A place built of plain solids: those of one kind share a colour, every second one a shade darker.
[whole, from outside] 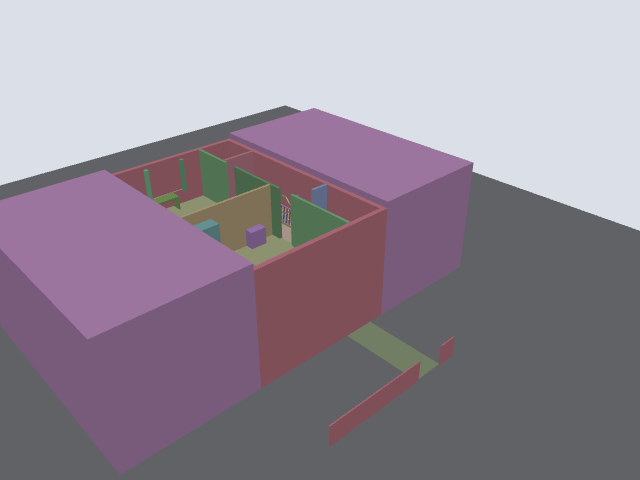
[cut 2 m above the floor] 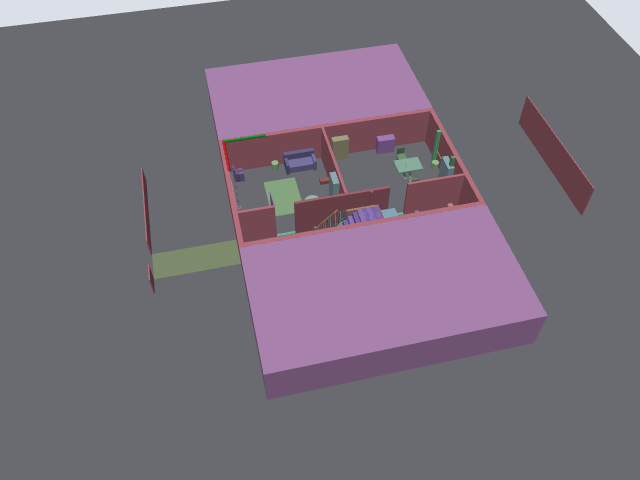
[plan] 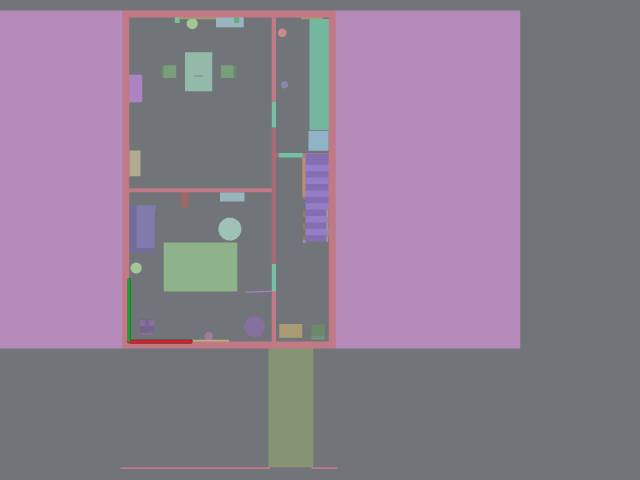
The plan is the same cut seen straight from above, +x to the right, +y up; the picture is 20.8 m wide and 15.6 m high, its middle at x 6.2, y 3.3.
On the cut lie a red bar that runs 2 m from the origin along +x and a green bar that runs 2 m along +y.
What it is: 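A mid-terrace two-storey house, 6.5 m wide inside and 10.5 m deep; a hall 1.71 m wide with a straight stair of 14 risers of 208 mm on goings of 208 mm; a front room and a back room; upstairs three bedrooms and a bathroom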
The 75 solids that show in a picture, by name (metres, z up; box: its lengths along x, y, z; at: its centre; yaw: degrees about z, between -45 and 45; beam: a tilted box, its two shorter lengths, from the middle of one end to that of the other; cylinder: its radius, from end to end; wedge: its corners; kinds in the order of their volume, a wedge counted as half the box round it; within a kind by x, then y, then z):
{
 "neighbour_house_1": {"box": [6.0, 10.99, 5.8], "at": [-3.23, 5.27, 2.85]},
 "neighbour_house_2": {"box": [6.0, 10.99, 5.8], "at": [9.71, 5.27, 2.85]},
 "wall_1": {"box": [0.23, 10.99, 5.5], "at": [-0.11, 5.27, 2.7]},
 "wall_2": {"box": [4.87, 0.06, 1.05], "at": [2.15, -4.11, 0.47]},
 "wall_3": {"box": [4.63, 0.14, 2.82], "at": [2.32, 4.92, 1.36]},
 "wall_4": {"box": [6.94, 0.23, 5.5], "at": [3.24, -0.11, 2.7]},
 "wall_5": {"box": [6.94, 0.23, 5.5], "at": [3.24, 10.65, 2.7]},
 "wall_6": {"box": [7.06, 0.06, 1.85], "at": [3.24, 16.06, 0.88]},
 "wall_7": {"box": [0.14, 1.63, 2.82], "at": [4.7, 0.82, 1.36]},
 "wall_8": {"box": [0.14, 4.43, 2.82], "at": [4.7, 4.74, 1.36]},
 "wall_9": {"box": [0.14, 2.74, 2.82], "at": [4.7, 9.16, 1.36]},
 "wall_10": {"box": [0.09, 0.14, 2.82], "at": [4.82, 6.05, 1.36]},
 "wall_11": {"box": [0.85, 0.06, 1.05], "at": [6.35, -4.11, 0.47]},
 "wall_12": {"box": [0.23, 10.99, 5.5], "at": [6.6, 5.27, 2.7]},
 "tread_1": {"box": [0.75, 2.74, 0.23], "at": [6.11, 4.62, 0.09]},
 "tread_2": {"box": [0.75, 2.53, 0.44], "at": [6.11, 4.72, 0.2]},
 "tread_3": {"box": [0.75, 2.32, 0.64], "at": [6.11, 4.82, 0.3]},
 "tread_4": {"box": [0.75, 2.11, 0.85], "at": [6.11, 4.93, 0.41]},
 "tread_5": {"box": [0.75, 1.91, 1.06], "at": [6.11, 5.03, 0.51]},
 "tread_6": {"box": [0.75, 1.7, 1.27], "at": [6.11, 5.14, 0.61]},
 "tread_7": {"box": [0.75, 1.49, 1.48], "at": [6.11, 5.24, 0.72]},
 "tread_8": {"box": [0.75, 1.28, 1.68], "at": [6.11, 5.34, 0.82]},
 "tread_9": {"box": [0.75, 1.07, 1.89], "at": [6.11, 5.45, 0.93]},
 "tread_10": {"box": [0.75, 0.87, 2.1], "at": [6.11, 5.55, 1.03]},
 "tread_11": {"box": [0.75, 0.66, 2.31], "at": [6.11, 5.66, 1.13]},
 "tread_12": {"box": [0.75, 0.45, 2.52], "at": [6.11, 5.76, 1.24]},
 "tread_13": {"box": [0.75, 0.36, 2.72], "at": [6.11, 5.92, 1.34]},
 "upper_floor_rooms_1": {"box": [4.78, 10.54, 0.14], "at": [2.38, 5.27, 2.84]},
 "landing_wall_1": {"box": [0.14, 3.49, 2.67], "at": [4.7, 1.75, 4.11]},
 "landing_wall_2": {"box": [0.14, 3.25, 2.67], "at": [4.7, 5.93, 4.11]},
 "landing_wall_3": {"box": [0.14, 2.25, 2.67], "at": [4.7, 9.41, 4.11]},
 "ground_1": {"box": [1.46, 3.86, 0.5], "at": [5.25, -2.16, -0.25]},
 "bedrooms_wall_1": {"box": [4.63, 0.14, 2.67], "at": [2.32, 4.92, 4.11]},
 "wardrobe_bed_1": {"box": [1.03, 0.6, 2.05], "at": [0.9, 4.55, 3.89]},
 "shelf_1": {"box": [0.9, 0.32, 1.53], "at": [3.27, 10.37, 0.71]},
 "shelf_2": {"box": [0.8, 0.3, 1.82], "at": [3.35, 4.7, 0.86]},
 "sofa_1": {"box": [0.24, 1.56, 0.83], "at": [0.12, 3.65, 0.36]},
 "sofa_2": {"box": [0.86, 0.16, 0.65], "at": [0.43, 2.96, 0.28]},
 "sofa_3": {"box": [0.86, 0.16, 0.65], "at": [0.43, 4.36, 0.28]},
 "sofa_4": {"box": [0.65, 1.24, 0.37], "at": [0.51, 3.65, 0.24]},
 "fridge_freezer_1": {"box": [0.65, 0.65, 1.85], "at": [6.15, 6.52, 0.88]},
 "dresser_1": {"box": [0.42, 0.9, 0.92], "at": [0.21, 8.22, 0.41]},
 "dresser_2": {"box": [0.8, 0.42, 0.87], "at": [3.54, 4.64, 3.3]},
 "bath_wall_1": {"box": [1.71, 0.14, 2.67], "at": [5.63, 8.56, 4.11]},
 "slotfit_storage_1": {"box": [0.36, 0.84, 1.34], "at": [0.19, 5.79, 0.62]},
 "stair_bulkhead_1": {"box": [0.11, 1.28, 2.82], "at": [5.68, 5.34, 1.36]},
 "upper_floor_landing_1": {"box": [0.96, 2.73, 0.14], "at": [5.25, 4.62, 2.84]},
 "box_wall_1": {"box": [0.82, 0.14, 2.67], "at": [6.07, 3.21, 4.11]},
 "curtains_curtains_1": {"box": [0.17, 0.19, 2.3], "at": [1.56, 10.44, 1.2]},
 "curtains_curtains_2": {"box": [0.17, 0.19, 1.67], "at": [1.61, 10.44, 4.43]},
 "curtains_curtains_3": {"box": [0.17, 0.19, 2.3], "at": [3.49, 10.44, 1.2]},
 "curtains_curtains_4": {"box": [0.17, 0.19, 1.67], "at": [3.54, 10.44, 4.43]},
 "laid_rug_front_room_1": {"box": [2.4, 1.6, 0.06], "at": [2.32, 2.42, -0.02]},
 "slotfit_front_seat_1": {"cylinder": 0.34, "from": [4.07, 0.48, -0.05], "to": [4.07, 0.48, 0.46]},
 "side_chair_1": {"box": [0.08, 0.38, 0.38], "at": [1.08, 8.77, 0.65]},
 "side_chair_2": {"box": [0.42, 0.42, 0.04], "at": [1.32, 8.77, 0.43]},
 "side_chair_3": {"box": [0.42, 0.42, 0.04], "at": [3.19, 8.77, 0.43]},
 "side_chair_4": {"box": [0.43, 0.43, 0.5], "at": [6.14, 0.34, 0.2]},
 "worktop_1": {"box": [0.62, 3.61, 0.04], "at": [6.17, 8.68, 0.88]},
 "meeting_table_1": {"box": [0.89, 1.27, 0.07], "at": [2.25, 8.77, 0.7]},
 "plant_pot_1": {"cylinder": 0.18, "from": [0.23, 2.39, 0.0], "to": [0.23, 2.39, 0.38]},
 "plant_pot_2": {"cylinder": 0.18, "from": [2.05, 10.33, 0.0], "to": [2.05, 10.33, 0.38]},
 "desk_1": {"box": [1.2, 0.6, 0.07], "at": [2.3, 10.23, 3.61]},
 "desk_2": {"box": [0.025, 0.58, 0.76], "at": [2.88, 10.23, 3.24]},
 "box_cardboard_1": {"box": [0.26, 0.55, 0.26], "at": [1.81, 4.65, 0.08]},
 "coffee_table_1": {"cylinder": 0.38, "from": [3.27, 3.65, 0.33], "to": [3.27, 3.65, 0.4]},
 "threshold_1": {"box": [0.14, 0.89, 0.07], "at": [4.7, 2.08, -0.01]},
 "threshold_2": {"box": [0.14, 0.84, 0.07], "at": [4.7, 7.37, -0.01]},
 "threshold_3": {"box": [0.78, 0.14, 0.06], "at": [5.25, 6.05, -0.02]},
 "laid_doormat_1": {"box": [0.75, 0.45, 0.06], "at": [5.25, 0.35, -0.02]},
 "bin_waste_1": {"cylinder": 0.14, "from": [4.97, 10.03, 0.0], "to": [4.97, 10.03, 0.31]},
 "clutter_clutter_kitchen_1": {"cylinder": 0.12, "from": [5.04, 8.34, -0.05], "to": [5.04, 8.34, 0.31]},
 "window_board_1": {"box": [1.86, 0.06, 0.024], "at": [2.32, 0.03, 0.76]},
 "window_board_2": {"box": [0.72, 0.06, 0.024], "at": [5.95, 10.5, 0.91]},
 "floor_lamp_1": {"cylinder": 0.14, "from": [2.58, 0.17, 0.0], "to": [2.58, 0.17, 0.03]}
}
